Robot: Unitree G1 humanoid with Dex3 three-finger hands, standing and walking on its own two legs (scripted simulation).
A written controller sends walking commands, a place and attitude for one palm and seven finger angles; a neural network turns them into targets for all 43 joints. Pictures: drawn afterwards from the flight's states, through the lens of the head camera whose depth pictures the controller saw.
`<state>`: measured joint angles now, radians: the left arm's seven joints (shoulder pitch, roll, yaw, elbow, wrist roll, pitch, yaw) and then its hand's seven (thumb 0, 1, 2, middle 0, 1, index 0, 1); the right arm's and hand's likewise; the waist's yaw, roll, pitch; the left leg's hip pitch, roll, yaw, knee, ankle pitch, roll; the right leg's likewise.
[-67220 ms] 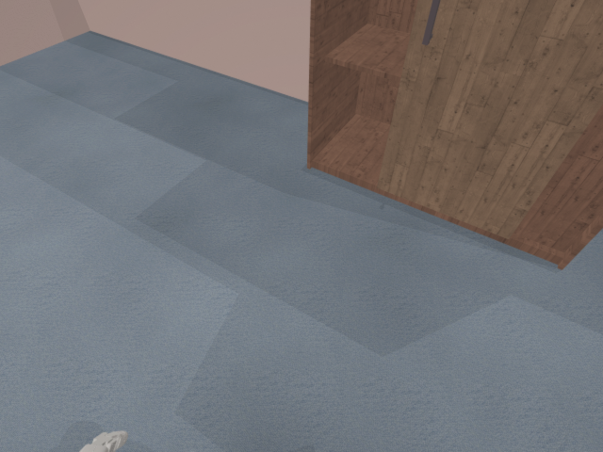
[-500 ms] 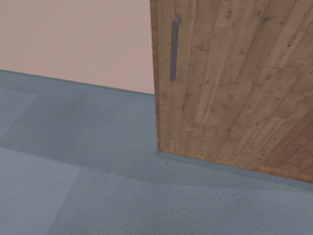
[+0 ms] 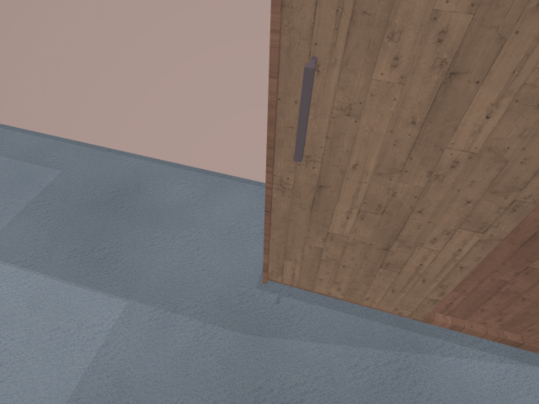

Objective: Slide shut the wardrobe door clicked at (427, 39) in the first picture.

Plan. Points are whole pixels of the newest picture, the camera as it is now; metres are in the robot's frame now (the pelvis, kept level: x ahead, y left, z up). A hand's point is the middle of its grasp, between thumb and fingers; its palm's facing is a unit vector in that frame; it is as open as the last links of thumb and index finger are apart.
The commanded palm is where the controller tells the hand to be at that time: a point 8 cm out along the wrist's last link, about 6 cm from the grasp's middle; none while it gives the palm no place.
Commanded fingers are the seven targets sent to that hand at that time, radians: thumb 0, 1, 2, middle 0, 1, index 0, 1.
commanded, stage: let the arm hang, fingers relaxed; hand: right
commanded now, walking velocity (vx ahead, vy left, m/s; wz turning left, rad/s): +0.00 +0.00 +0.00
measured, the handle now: (305, 113) +0.65 -0.03 +0.09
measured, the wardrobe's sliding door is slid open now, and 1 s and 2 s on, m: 0.00 0.00 0.00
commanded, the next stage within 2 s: look to check the result in 0.18 s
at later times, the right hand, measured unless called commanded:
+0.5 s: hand out of the picture +0.08 -0.23 -0.16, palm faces -0.02 +0.95 -0.32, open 7.4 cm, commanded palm none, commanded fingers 0.00 -0.90 -0.90 0.20 0.30 0.20 0.30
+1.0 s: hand out of the picture +0.12 -0.21 -0.15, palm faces -0.04 +0.95 -0.32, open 7.4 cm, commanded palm none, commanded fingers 0.00 -0.90 -0.90 0.20 0.30 0.20 0.30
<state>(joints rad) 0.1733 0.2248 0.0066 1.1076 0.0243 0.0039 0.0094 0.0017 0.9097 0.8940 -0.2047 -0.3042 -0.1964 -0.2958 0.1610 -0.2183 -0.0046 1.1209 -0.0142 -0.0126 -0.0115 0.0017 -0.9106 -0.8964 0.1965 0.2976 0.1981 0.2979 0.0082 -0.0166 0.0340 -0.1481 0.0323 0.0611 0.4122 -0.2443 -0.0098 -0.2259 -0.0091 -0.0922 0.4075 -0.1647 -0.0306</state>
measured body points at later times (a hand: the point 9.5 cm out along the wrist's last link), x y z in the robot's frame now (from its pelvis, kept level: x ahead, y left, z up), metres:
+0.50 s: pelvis +0.02 +0.01 +0.00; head +0.04 +0.01 +0.45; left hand +0.09 +0.30 -0.14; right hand +0.08 -0.28 -0.13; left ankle -0.01 +0.12 -0.74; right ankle +0.04 -0.10 -0.74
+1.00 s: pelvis +0.04 +0.02 +0.01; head +0.06 +0.03 +0.45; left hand +0.12 +0.31 -0.13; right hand +0.13 -0.26 -0.13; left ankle -0.01 +0.12 -0.74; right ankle +0.04 -0.10 -0.74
